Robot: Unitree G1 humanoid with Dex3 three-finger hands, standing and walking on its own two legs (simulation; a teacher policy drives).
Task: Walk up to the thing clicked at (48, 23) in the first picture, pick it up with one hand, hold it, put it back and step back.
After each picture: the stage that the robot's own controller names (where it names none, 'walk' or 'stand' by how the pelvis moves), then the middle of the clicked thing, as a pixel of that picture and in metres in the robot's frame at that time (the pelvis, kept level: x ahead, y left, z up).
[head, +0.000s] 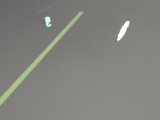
stand; (48, 21) +1.86 +0.43 -0.72
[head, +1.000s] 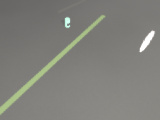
walk; (67, 22) +1.74 +0.24 -0.71
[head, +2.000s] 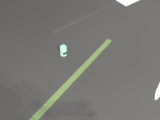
walk; (63, 50) +1.14 +0.20 -0.69
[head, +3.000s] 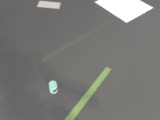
walk; (53, 87) +0.71 +0.22 -0.70
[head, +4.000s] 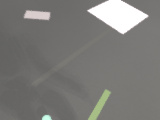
stand; out of the picture +0.42 +0.19 -0.71
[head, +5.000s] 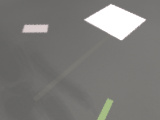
stand; out of the picture +0.37 +0.21 -0.73
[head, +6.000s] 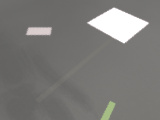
stand; out of the picture +0.37 +0.20 -0.73
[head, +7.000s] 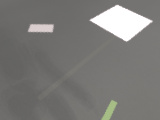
stand; out of the picture +0.37 +0.19 -0.73
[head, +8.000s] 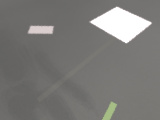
stand; out of the picture +0.36 +0.20 -0.73
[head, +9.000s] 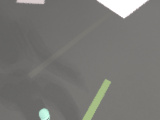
go down; (44, 115) +0.39 +0.20 -0.68
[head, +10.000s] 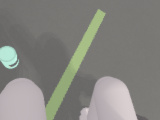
go down; (9, 58) +0.44 +0.26 -0.29
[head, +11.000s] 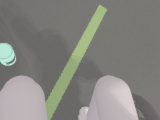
close in; (6, 55) +0.43 +0.28 -0.29
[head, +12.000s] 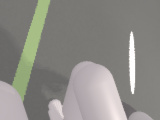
close in; out of the picture +0.40 +0.32 -0.21
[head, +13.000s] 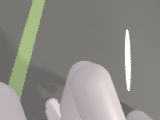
close; out of the picture +0.40 +0.32 -0.22
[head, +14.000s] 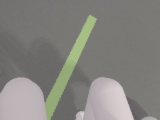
lift; out of the picture +0.35 +0.30 -0.10
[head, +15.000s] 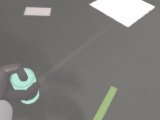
hold; (26, 86) +0.33 +0.18 +0.03
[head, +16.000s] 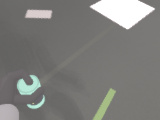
hold; (32, 92) +0.32 +0.17 +0.00
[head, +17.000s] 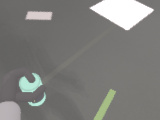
hold; (33, 90) +0.33 +0.17 +0.00
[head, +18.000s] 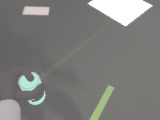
crouch; (33, 89) +0.34 +0.17 -0.02
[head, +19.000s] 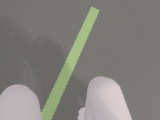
crouch; out of the picture +0.46 +0.27 -0.10
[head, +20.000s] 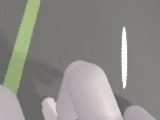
lower; out of the picture +0.41 +0.33 -0.23
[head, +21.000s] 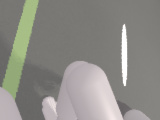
lower; out of the picture +0.41 +0.34 -0.22
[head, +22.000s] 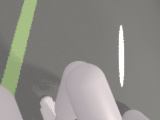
lower; out of the picture +0.41 +0.34 -0.23
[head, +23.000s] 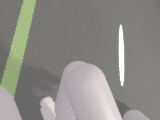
lower; out of the picture +0.40 +0.34 -0.23
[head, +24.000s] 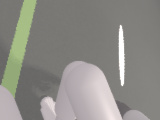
loosen; out of the picture +0.40 +0.34 -0.22
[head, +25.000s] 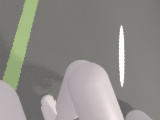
withdraw; out of the picture +0.40 +0.33 -0.23
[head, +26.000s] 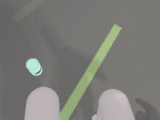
walk; (34, 67) +0.46 +0.25 -0.40
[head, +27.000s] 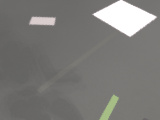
stand; out of the picture +0.39 +0.19 -0.66
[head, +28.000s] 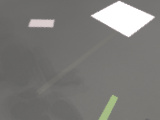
stand; out of the picture +0.40 +0.20 -0.67
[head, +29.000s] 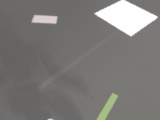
stand; out of the picture +0.41 +0.20 -0.68
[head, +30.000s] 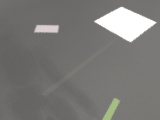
stand; out of the picture +0.42 +0.20 -0.72
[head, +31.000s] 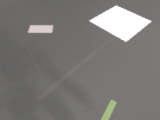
stand; out of the picture +0.37 +0.21 -0.73
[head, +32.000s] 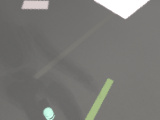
walk; (49, 114) +0.41 +0.22 -0.71
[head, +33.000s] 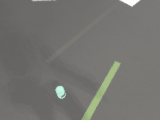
walk; (60, 92) +0.57 +0.20 -0.71
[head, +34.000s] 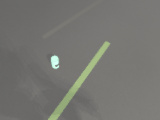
walk; (55, 62) +0.84 +0.19 -0.69
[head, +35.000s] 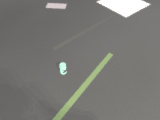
stand; (63, 68) +1.02 +0.19 -0.71
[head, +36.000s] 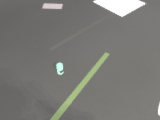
stand; (60, 68) +1.03 +0.20 -0.73
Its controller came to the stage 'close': yes
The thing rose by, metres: 0.71
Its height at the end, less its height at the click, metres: +0.00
